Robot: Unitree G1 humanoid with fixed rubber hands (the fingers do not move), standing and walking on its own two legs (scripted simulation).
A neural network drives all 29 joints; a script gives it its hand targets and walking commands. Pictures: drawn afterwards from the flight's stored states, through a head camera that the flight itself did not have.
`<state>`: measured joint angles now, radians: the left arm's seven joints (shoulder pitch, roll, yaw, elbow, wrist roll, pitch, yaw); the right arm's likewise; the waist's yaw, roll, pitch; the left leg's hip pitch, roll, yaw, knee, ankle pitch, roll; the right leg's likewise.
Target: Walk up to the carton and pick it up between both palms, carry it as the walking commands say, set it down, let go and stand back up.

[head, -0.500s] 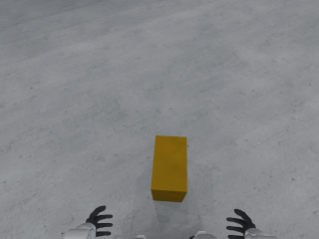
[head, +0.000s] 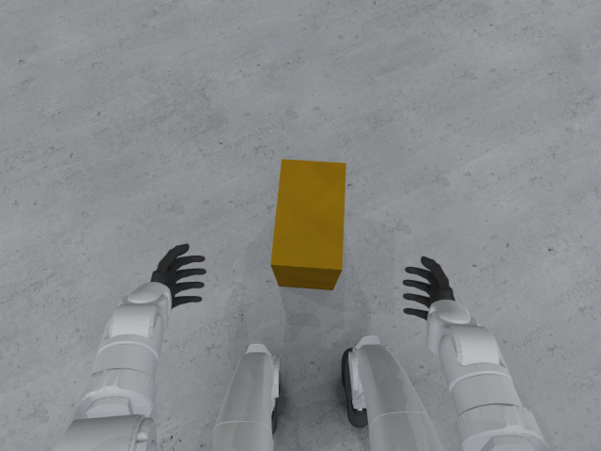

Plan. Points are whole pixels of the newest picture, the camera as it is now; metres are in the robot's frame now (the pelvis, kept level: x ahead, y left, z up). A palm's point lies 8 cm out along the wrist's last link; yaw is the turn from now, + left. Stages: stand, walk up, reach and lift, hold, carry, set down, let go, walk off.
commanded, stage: reach and lift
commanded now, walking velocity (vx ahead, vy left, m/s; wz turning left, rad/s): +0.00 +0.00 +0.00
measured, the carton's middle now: (309, 230) +0.55 -0.02 -0.55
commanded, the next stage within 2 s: none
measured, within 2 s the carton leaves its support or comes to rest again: neither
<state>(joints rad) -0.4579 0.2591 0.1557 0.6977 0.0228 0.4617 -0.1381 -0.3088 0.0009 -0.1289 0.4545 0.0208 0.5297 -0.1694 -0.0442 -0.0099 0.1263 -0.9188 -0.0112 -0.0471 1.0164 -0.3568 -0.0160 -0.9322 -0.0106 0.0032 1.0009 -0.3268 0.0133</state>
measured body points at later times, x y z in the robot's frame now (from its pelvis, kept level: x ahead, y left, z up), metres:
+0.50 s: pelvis +0.01 +0.02 -0.02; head +0.28 +0.02 +0.34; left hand +0.49 +0.19 -0.15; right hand +0.44 -0.18 -0.14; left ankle +0.08 +0.13 -0.66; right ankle +0.09 -0.12 -0.66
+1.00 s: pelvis +0.03 +0.01 -0.04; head +0.35 +0.01 +0.27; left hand +0.56 +0.17 -0.18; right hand +0.51 -0.18 -0.18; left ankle +0.08 +0.13 -0.66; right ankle +0.09 -0.13 -0.66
